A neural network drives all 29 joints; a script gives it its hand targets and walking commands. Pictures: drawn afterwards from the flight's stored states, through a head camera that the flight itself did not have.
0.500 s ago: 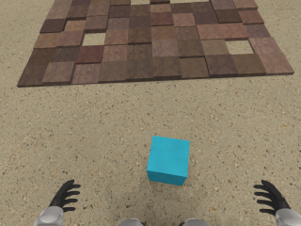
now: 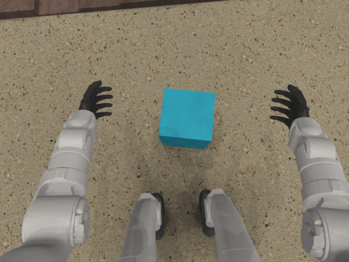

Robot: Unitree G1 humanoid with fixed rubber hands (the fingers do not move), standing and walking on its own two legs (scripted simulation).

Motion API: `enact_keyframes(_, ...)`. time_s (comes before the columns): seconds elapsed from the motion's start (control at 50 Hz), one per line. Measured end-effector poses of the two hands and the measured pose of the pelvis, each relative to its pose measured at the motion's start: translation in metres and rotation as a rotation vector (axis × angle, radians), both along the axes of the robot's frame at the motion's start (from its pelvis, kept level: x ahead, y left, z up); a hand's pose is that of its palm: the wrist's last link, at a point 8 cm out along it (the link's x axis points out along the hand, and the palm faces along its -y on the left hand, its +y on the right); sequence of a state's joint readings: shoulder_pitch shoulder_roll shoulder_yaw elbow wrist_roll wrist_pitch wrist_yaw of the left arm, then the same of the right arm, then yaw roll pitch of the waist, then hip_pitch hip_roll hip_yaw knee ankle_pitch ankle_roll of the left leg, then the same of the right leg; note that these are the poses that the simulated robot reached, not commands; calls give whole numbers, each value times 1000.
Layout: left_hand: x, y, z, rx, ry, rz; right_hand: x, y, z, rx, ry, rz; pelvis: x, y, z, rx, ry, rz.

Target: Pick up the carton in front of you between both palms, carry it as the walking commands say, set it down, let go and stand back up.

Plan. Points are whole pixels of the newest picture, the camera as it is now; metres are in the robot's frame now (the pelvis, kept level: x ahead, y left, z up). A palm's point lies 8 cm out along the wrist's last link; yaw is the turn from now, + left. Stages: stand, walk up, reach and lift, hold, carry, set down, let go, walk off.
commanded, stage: reach and lift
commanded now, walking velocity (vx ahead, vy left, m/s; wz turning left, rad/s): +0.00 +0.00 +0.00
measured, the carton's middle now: (186, 121) +0.53 -0.05 -0.56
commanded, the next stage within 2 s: none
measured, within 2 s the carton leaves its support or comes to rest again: neither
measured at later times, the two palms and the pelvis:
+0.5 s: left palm (122, 71) +0.58 +0.14 -0.15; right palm (263, 84) +0.51 -0.24 -0.15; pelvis +0.01 +0.01 -0.03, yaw +0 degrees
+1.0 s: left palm (138, 106) +0.56 +0.14 -0.39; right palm (239, 116) +0.49 -0.24 -0.39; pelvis -0.03 +0.01 -0.24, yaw -2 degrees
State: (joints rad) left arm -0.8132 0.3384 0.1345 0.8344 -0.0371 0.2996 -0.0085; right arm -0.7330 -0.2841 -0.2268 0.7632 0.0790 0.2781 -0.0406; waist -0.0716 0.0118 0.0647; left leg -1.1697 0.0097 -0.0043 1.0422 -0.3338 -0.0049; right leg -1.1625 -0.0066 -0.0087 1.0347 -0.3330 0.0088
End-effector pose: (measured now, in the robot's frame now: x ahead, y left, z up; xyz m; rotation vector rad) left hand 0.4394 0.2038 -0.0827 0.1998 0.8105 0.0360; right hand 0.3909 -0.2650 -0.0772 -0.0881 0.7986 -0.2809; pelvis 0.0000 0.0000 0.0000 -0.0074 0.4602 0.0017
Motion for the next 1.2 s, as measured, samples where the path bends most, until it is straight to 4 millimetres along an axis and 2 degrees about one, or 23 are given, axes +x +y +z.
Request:
enact_keyframes(0.1,38,-17,-6,-28,-31,-13,32,9,-9,26,-42,-19,-14,2,-12,-1,73,1)
enact_keyframes(0.2,74,-34,-14,-61,-66,-27,64,18,-20,50,-87,-33,-19,4,-21,-4,144,2)
enact_keyframes(0.34,120,-53,-34,-92,-125,-48,104,27,-41,66,-148,-46,-11,6,-30,-7,244,4)
enact_keyframes(0.42,136,-58,-49,-95,-147,-53,117,29,-54,61,-168,-44,1,7,-31,-8,301,2)
enact_keyframes(0.54,137,-62,-81,-103,-142,-46,117,29,-84,64,-161,-46,18,6,-39,-9,394,-1)
enact_keyframes(0.62,132,-66,-114,-105,-126,-44,112,30,-115,67,-142,-57,22,5,-60,-10,449,-7)
enact_keyframes(0.74,122,-71,-184,-95,-110,-39,103,28,-182,62,-120,-68,15,5,-113,-10,488,-14)
enact_keyframes(0.82,117,-66,-234,-82,-116,-29,99,26,-231,54,-121,-68,3,6,-155,-11,474,-18)
enact_keyframes(0.9,115,-61,-274,-78,-131,-20,98,26,-272,55,-128,-63,-12,7,-197,-11,431,-20)
enact_keyframes(1.04,117,-62,-320,-88,-131,-17,102,31,-321,69,-120,-62,-34,9,-253,-13,327,-19)
enact_keyframes(1.2,114,-68,-371,-99,-85,-20,102,38,-374,83,-70,-44,-45,9,-288,-15,249,-23)
